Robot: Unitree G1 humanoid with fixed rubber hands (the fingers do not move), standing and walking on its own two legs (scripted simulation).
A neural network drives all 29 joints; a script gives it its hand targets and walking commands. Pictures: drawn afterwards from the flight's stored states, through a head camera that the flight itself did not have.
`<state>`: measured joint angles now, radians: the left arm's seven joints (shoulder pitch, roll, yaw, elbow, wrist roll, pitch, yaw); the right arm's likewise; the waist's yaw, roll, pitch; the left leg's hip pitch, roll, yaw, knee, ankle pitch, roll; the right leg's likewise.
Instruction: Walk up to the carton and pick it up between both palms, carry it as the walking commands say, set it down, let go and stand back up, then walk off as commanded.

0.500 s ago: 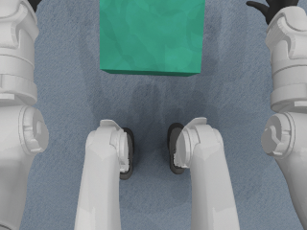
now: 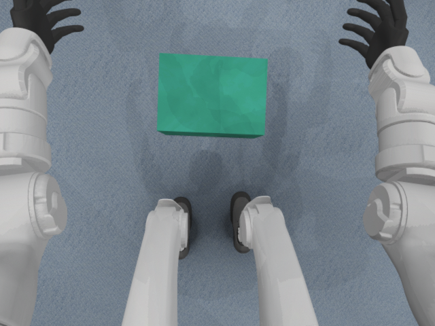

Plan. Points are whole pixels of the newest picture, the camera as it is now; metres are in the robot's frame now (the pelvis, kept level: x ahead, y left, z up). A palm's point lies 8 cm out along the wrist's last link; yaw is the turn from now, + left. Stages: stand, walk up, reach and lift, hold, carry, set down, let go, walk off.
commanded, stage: set down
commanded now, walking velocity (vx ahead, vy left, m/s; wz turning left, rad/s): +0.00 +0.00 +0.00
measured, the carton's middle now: (211, 100) +0.53 +0.00 -0.51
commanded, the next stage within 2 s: let go in 0.30 s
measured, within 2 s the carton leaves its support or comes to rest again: neither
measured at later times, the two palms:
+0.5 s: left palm (7, 32) +0.51 +0.25 -0.01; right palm (411, 49) +0.49 -0.24 -0.02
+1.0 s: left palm out of the picture +0.33 +0.24 +0.09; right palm out of the picture +0.32 -0.24 +0.09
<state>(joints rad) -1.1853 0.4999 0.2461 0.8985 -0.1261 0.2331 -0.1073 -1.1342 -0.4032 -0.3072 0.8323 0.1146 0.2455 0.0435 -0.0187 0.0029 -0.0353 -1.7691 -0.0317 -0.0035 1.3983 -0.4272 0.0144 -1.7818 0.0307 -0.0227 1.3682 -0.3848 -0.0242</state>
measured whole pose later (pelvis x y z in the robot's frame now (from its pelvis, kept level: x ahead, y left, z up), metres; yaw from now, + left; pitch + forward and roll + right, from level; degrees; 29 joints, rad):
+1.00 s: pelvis +0.10 +0.00 +0.17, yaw +1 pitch +15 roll +0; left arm -0.03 0.23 0.10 0.56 0.00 0.01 -0.05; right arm 0.01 -0.23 -0.09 0.53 0.03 0.01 0.07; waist -0.02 -0.01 -0.03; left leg -0.57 -0.03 -0.04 0.59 -0.29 0.01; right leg -0.58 0.04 0.01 0.58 -0.26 -0.02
